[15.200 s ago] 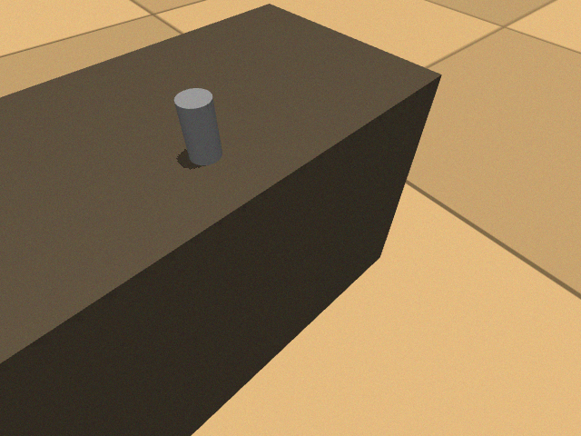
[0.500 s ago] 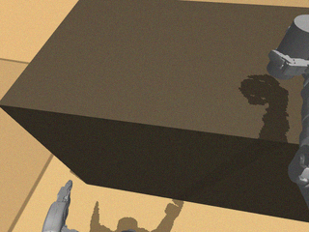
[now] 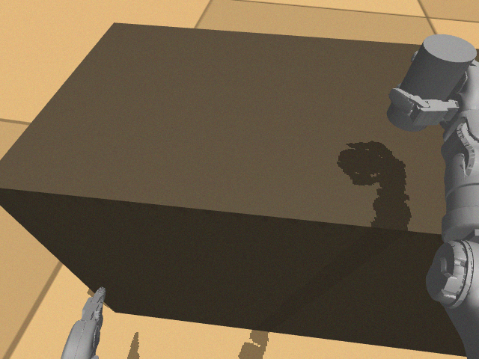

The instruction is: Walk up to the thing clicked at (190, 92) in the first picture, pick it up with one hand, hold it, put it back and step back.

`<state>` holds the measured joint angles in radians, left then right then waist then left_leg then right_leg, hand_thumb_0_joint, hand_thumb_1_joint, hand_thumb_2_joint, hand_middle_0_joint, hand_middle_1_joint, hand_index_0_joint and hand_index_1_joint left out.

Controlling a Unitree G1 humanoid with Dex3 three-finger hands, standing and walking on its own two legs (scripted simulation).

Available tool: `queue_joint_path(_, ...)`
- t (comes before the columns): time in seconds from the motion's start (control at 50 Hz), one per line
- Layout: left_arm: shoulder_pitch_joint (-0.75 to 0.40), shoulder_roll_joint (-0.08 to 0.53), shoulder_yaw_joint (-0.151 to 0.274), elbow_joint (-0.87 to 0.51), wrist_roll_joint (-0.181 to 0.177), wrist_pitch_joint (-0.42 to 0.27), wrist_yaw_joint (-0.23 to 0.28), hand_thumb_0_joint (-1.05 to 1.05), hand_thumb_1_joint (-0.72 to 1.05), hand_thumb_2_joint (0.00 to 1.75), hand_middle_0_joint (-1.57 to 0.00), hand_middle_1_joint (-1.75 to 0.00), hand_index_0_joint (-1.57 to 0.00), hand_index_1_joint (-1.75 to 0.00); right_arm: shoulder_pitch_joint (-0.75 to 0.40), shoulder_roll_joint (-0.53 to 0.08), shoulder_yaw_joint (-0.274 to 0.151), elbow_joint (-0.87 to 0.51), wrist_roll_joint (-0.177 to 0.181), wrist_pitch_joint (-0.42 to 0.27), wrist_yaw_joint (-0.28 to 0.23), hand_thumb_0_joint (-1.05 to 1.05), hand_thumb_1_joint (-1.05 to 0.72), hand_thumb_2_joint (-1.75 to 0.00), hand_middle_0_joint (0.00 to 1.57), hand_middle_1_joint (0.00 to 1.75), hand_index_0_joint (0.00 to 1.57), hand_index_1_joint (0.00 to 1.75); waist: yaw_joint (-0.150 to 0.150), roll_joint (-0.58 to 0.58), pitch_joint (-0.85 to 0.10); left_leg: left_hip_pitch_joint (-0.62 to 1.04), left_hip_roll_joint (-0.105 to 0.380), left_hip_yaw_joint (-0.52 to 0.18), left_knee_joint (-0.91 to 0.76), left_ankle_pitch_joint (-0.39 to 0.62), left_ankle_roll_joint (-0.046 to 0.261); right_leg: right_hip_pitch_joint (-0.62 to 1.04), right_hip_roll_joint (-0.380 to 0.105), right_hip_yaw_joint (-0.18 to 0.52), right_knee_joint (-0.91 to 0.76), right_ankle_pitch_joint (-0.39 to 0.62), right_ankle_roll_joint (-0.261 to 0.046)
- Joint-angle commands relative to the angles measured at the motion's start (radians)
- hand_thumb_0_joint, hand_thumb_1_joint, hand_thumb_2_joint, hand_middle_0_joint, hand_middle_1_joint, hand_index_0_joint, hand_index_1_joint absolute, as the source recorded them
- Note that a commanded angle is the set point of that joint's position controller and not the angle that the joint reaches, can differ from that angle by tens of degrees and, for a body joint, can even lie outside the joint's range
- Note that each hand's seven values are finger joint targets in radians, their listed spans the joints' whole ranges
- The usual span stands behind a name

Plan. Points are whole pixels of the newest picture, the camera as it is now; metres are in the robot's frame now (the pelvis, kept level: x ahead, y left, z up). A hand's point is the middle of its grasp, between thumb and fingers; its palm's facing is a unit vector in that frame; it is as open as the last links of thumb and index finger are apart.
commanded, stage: lift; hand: right
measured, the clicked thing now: (425, 86) +0.47 -0.23 +0.22
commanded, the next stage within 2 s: hold in 1.04 s
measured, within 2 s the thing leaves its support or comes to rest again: neither
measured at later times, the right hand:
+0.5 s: hand (466, 102) +0.36 -0.21 +0.28, palm faces +0.22 +0.98 +0.00, open 9.2 cm
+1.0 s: hand out of the picture +0.31 -0.19 +0.32, palm faces +0.22 +0.98 +0.01, open 9.2 cm
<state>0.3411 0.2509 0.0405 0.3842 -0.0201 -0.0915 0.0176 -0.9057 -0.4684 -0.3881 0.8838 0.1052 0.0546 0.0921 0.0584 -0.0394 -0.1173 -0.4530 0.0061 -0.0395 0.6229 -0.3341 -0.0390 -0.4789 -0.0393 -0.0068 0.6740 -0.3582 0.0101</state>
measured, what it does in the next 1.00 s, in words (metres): stands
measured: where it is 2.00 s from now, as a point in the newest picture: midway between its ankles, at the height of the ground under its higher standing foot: outside the picture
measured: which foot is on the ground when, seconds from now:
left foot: down 0.00-1.00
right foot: down 0.00-1.00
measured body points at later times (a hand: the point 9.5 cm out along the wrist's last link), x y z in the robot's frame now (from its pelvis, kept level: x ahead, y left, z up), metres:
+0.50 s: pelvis -0.02 +0.01 +0.01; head -0.05 +0.03 +0.46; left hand +0.15 +0.25 -0.06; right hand +0.34 -0.26 +0.28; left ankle -0.02 +0.15 -0.72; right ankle -0.02 -0.12 -0.72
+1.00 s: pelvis -0.04 +0.01 +0.01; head -0.09 +0.04 +0.46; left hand +0.14 +0.26 -0.05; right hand +0.29 -0.24 +0.32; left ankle -0.02 +0.15 -0.72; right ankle -0.02 -0.12 -0.72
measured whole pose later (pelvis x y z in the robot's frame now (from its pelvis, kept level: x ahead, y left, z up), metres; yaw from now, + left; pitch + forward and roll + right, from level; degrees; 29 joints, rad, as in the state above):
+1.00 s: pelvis -0.04 +0.01 +0.01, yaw -2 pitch -3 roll +0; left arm 0.28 0.27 0.07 0.56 -0.04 -0.18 0.02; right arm -0.66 -0.35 -0.35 0.06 0.21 0.72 0.01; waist -0.01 -0.07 -0.09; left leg -0.23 0.03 0.00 0.55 -0.27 -0.03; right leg -0.25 -0.02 0.03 0.55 -0.25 0.02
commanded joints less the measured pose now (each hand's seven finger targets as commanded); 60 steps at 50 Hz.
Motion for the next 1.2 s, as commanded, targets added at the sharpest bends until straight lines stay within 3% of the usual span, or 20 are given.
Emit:
queue_joint_path(0.0,0.033,0.129,0.079,-0.161,-0.003,-0.051,0.007,0.00,-0.55,0.06,-0.04,-0.05,-0.04,-0.05,-0.461,-0.238,-0.015,-0.408,0.027,-0.022,-0.004,0.00,-0.25,-1.32,1.29,1.43,1.33,1.43,-0.021,-0.048,-0.412,0.150,-0.027,0.073,-0.031,0.486,0.038,0.320,0.017,-0.021,-0.042,0.566,-0.012)
queue_joint_path(0.06,0.040,0.151,0.115,-0.128,-0.004,-0.048,0.003,0.00,-0.54,0.05,-0.04,-0.05,-0.04,-0.05,-0.433,-0.192,0.000,-0.494,0.046,0.044,-0.011,0.00,-0.27,-1.32,1.30,1.44,1.34,1.44,-0.013,-0.066,-0.370,0.134,-0.028,0.078,-0.046,0.466,0.039,0.341,0.014,-0.015,-0.052,0.594,-0.010)
queue_joint_path(0.08,-0.003,0.124,0.083,-0.122,-0.009,-0.046,-0.002,0.00,-0.55,0.05,-0.04,-0.05,-0.04,-0.05,-0.424,-0.181,0.010,-0.527,0.048,0.068,-0.015,0.00,-0.29,-1.32,1.32,1.45,1.35,1.45,-0.043,-0.054,-0.313,0.133,-0.023,0.076,-0.055,0.431,0.036,0.303,0.020,-0.020,-0.063,0.525,-0.016)
queue_joint_path(0.1,0.000,0.141,0.111,-0.108,-0.012,-0.045,0.002,0.00,-0.55,0.06,-0.04,-0.05,-0.04,-0.05,-0.398,-0.169,0.008,-0.529,0.054,0.095,-0.016,0.00,-0.28,-1.32,1.30,1.44,1.34,1.44,-0.028,-0.043,-0.305,0.147,-0.020,0.073,-0.059,0.431,0.035,0.289,0.023,-0.022,-0.071,0.492,-0.019)
queue_joint_path(0.12,-0.042,0.122,0.085,-0.109,-0.013,-0.045,-0.003,0.00,-0.55,0.06,-0.04,-0.05,-0.04,-0.05,-0.405,-0.173,0.004,-0.570,0.055,0.117,-0.021,0.00,-0.25,-1.32,1.31,1.44,1.35,1.44,-0.050,-0.041,-0.304,0.163,-0.013,0.069,-0.065,0.431,0.031,0.277,0.028,-0.026,-0.077,0.467,-0.023)
queue_joint_path(0.18,-0.092,0.163,0.125,-0.127,-0.018,-0.042,0.001,0.00,-0.55,0.06,-0.04,-0.05,-0.04,-0.05,-0.359,-0.165,-0.007,-0.631,0.062,0.188,-0.029,0.00,-0.26,-1.31,1.31,1.44,1.35,1.44,-0.042,0.009,-0.310,0.190,-0.007,0.070,-0.072,0.434,0.022,0.284,0.033,-0.026,-0.084,0.436,-0.028)
queue_joint_path(0.26,-0.128,0.098,0.053,-0.133,-0.027,-0.034,-0.005,0.00,-0.55,0.05,-0.04,-0.05,-0.04,-0.05,-0.271,-0.130,-0.006,-0.708,0.074,0.265,-0.034,0.00,-0.27,-1.32,1.33,1.46,1.37,1.46,-0.073,0.060,-0.260,0.217,-0.010,0.083,-0.095,0.354,0.021,0.271,0.036,-0.025,-0.114,0.362,-0.029)
queue_joint_path(0.32,-0.077,0.084,0.040,-0.095,-0.026,-0.027,-0.008,0.00,-0.54,0.05,-0.04,-0.05,-0.04,-0.05,-0.254,-0.143,-0.010,-0.782,0.076,0.310,-0.032,0.00,-0.26,-1.32,1.33,1.46,1.37,1.46,-0.056,0.059,-0.257,0.220,-0.003,0.077,-0.106,0.345,0.015,0.283,0.044,-0.033,-0.123,0.336,-0.033)
queue_joint_path(0.4,-0.066,0.180,0.142,-0.079,-0.024,-0.033,0.001,0.00,-0.54,0.05,-0.04,-0.05,-0.04,-0.05,-0.271,-0.150,-0.011,-0.884,0.083,0.371,-0.044,0.00,-0.26,-1.30,1.31,1.43,1.35,1.43,-0.032,-0.004,-0.247,0.179,-0.010,0.085,-0.118,0.308,0.028,0.338,0.041,-0.026,-0.146,0.325,-0.027)
queue_joint_path(0.5,-0.131,0.121,0.084,-0.044,-0.027,-0.065,-0.001,0.00,-0.54,0.05,-0.03,-0.05,-0.03,-0.05,-0.290,-0.100,0.026,-0.940,0.092,0.429,-0.061,0.00,-0.31,-1.29,1.33,1.43,1.36,1.43,-0.048,-0.008,-0.135,0.146,-0.011,0.096,-0.160,0.148,0.032,0.306,0.042,-0.014,-0.187,0.171,-0.028)
queue_joint_path(0.6,-0.192,0.098,0.044,-0.009,-0.026,-0.093,-0.001,0.00,-0.54,0.05,-0.04,-0.04,-0.04,-0.04,-0.232,-0.098,0.020,-0.923,0.097,0.484,-0.056,0.00,-0.28,-1.30,1.33,1.44,1.36,1.44,-0.073,0.012,-0.143,0.180,-0.010,0.094,-0.168,0.137,0.028,0.292,0.048,-0.006,-0.194,0.169,-0.030)
queue_joint_path(0.78,-0.206,0.172,0.102,-0.037,-0.023,-0.133,0.017,0.00,-0.54,0.05,-0.03,-0.04,-0.03,-0.04,-0.242,-0.131,-0.029,-1.009,0.112,0.551,-0.076,0.00,-0.35,-1.30,1.35,1.44,1.38,1.44,-0.058,0.071,-0.182,0.198,-0.011,0.103,-0.188,0.113,0.027,0.334,0.048,0.000,-0.209,0.147,-0.033)
queue_joint_path(0.82,-0.210,0.133,0.062,-0.025,-0.023,-0.137,0.016,0.00,-0.55,0.05,-0.03,-0.04,-0.03,-0.04,-0.245,-0.129,-0.022,-1.036,0.112,0.557,-0.085,0.00,-0.35,-1.30,1.35,1.44,1.38,1.44,-0.070,0.043,-0.146,0.192,-0.009,0.102,-0.194,0.089,0.028,0.315,0.053,-0.005,-0.213,0.127,-0.031)
queue_joint_path(0.84,-0.199,0.142,0.074,-0.031,-0.023,-0.140,0.020,0.00,-0.54,0.05,-0.03,-0.04,-0.03,-0.04,-0.243,-0.134,-0.034,-1.016,0.112,0.565,-0.089,0.00,-0.34,-1.28,1.34,1.43,1.37,1.43,-0.068,0.060,-0.144,0.191,-0.011,0.103,-0.190,0.092,0.029,0.322,0.048,-0.001,-0.214,0.130,-0.030)
queue_joint_path(0.88,-0.190,0.111,0.043,0.003,-0.023,-0.137,0.016,0.00,-0.54,0.05,-0.04,-0.04,-0.03,-0.04,-0.223,-0.105,-0.007,-1.012,0.112,0.584,-0.087,0.00,-0.35,-1.28,1.33,1.42,1.36,1.42,-0.068,0.039,-0.102,0.173,-0.008,0.097,-0.202,0.067,0.026,0.301,0.055,-0.009,-0.218,0.105,-0.033)
queue_joint_path(0.96,-0.187,0.144,0.082,0.026,-0.024,-0.152,0.014,0.00,-0.54,0.04,-0.04,-0.04,-0.04,-0.04,-0.227,-0.085,0.011,-1.018,0.113,0.617,-0.079,0.00,-0.33,-1.29,1.33,1.43,1.36,1.43,-0.052,-0.001,-0.097,0.160,-0.010,0.098,-0.197,0.099,0.031,0.315,0.053,-0.004,-0.224,0.126,-0.029)
queue_joint_path(1.02,-0.225,0.102,0.035,0.023,-0.023,-0.162,0.009,0.00,-0.54,0.05,-0.04,-0.05,-0.04,-0.05,-0.242,-0.067,0.029,-1.049,0.114,0.634,-0.071,0.00,-0.39,-1.30,1.34,1.44,1.37,1.44,-0.062,-0.003,-0.097,0.173,-0.010,0.100,-0.203,0.086,0.030,0.310,0.055,-0.001,-0.223,0.120,-0.028)
queue_joint_path(1.08,-0.221,0.142,0.080,0.015,-0.023,-0.171,0.014,0.00,-0.54,0.05,-0.04,-0.05,-0.04,-0.04,-0.248,-0.108,-0.015,-1.065,0.122,0.642,-0.074,0.00,-0.40,-1.33,1.36,1.46,1.39,1.46,-0.057,0.027,-0.167,0.209,-0.008,0.103,-0.192,0.150,0.027,0.337,0.057,0.002,-0.206,0.182,-0.028)
queue_joint_path(1.12,-0.222,0.121,0.054,0.020,-0.023,-0.171,0.013,0.00,-0.55,0.05,-0.04,-0.05,-0.04,-0.05,-0.243,-0.120,-0.026,-1.082,0.123,0.650,-0.074,0.00,-0.37,-1.31,1.34,1.44,1.37,1.44,-0.073,0.029,-0.174,0.220,-0.007,0.104,-0.183,0.173,0.026,0.334,0.058,0.001,-0.198,0.208,-0.027)
queue_joint_path(1.18,-0.212,0.164,0.103,0.043,-0.022,-0.166,0.022,0.00,-0.54,0.05,-0.04,-0.04,-0.04,-0.05,-0.220,-0.138,-0.055,-1.072,0.126,0.666,-0.084,0.00,-0.32,-1.31,1.33,1.44,1.36,1.44,-0.069,0.049,-0.173,0.216,-0.005,0.104,-0.188,0.178,0.027,0.341,0.059,-0.001,-0.200,0.210,-0.029)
